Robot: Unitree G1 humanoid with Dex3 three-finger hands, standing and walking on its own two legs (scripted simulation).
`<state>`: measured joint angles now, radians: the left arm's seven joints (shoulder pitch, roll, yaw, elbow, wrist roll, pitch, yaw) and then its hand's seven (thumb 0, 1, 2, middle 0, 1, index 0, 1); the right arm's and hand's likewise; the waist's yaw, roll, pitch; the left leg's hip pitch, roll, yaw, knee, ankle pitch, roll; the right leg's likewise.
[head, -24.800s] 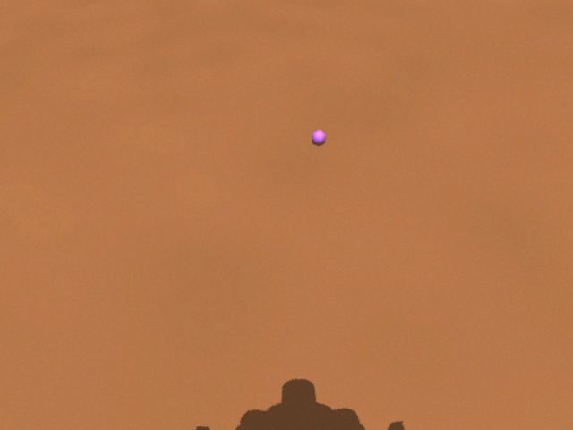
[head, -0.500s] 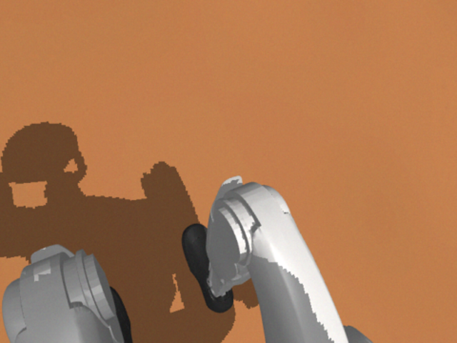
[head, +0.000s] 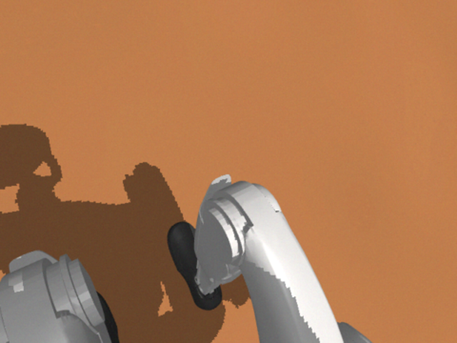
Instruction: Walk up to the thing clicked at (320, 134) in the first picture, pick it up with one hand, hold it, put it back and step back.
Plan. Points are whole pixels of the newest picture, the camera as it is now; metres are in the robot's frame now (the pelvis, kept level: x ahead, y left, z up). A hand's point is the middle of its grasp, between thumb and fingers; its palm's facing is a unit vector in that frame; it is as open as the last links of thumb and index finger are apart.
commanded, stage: close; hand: left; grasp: from above
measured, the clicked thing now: out of the picture +0.48 +0.30 -0.28
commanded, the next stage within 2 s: settle in 1.58 s
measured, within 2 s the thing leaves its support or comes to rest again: leaves its support in 1.94 s
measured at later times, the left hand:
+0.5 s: hand out of the picture +0.47 +0.30 -0.25, palm faces -0.45 -0.13 -0.88, open 13.0 cm
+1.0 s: hand out of the picture +0.47 +0.30 -0.26, palm faces -0.45 -0.13 -0.88, open 10.6 cm
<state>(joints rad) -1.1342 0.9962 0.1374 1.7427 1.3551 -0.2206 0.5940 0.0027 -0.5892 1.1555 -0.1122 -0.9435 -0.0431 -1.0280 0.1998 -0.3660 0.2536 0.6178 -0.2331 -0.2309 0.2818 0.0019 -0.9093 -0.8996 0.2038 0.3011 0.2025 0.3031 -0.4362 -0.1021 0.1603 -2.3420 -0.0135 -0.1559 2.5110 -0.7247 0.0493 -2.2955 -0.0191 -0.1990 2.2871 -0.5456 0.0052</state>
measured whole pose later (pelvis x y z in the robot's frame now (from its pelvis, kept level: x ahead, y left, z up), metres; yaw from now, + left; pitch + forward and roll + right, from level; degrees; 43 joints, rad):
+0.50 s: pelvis +0.00 +0.00 +0.00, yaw -1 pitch +31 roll -14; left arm -1.12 1.02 0.12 1.71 1.32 -0.22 0.57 0.00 -0.39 1.05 -0.22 -0.94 -0.18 -1.00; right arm 0.19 -0.36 0.27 0.61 -0.23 -0.25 0.28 0.00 -0.91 -0.90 0.20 0.30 0.20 0.30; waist -0.42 -0.12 0.17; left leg -2.33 -0.01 -0.17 2.51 -0.73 0.04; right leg -2.28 -0.01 -0.21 2.28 -0.55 0.00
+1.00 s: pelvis +0.00 +0.00 +0.00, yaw -1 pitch +30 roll -14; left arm -1.12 1.04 0.13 1.73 1.32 -0.21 0.59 0.00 -0.05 0.83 -0.40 -0.89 -0.41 -0.89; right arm 0.19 -0.38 0.29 0.59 -0.23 -0.26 0.29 0.00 -0.91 -0.90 0.20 0.30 0.20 0.30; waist -0.44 -0.12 0.20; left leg -2.33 -0.01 -0.18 2.51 -0.72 0.05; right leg -2.28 -0.01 -0.22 2.27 -0.53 0.01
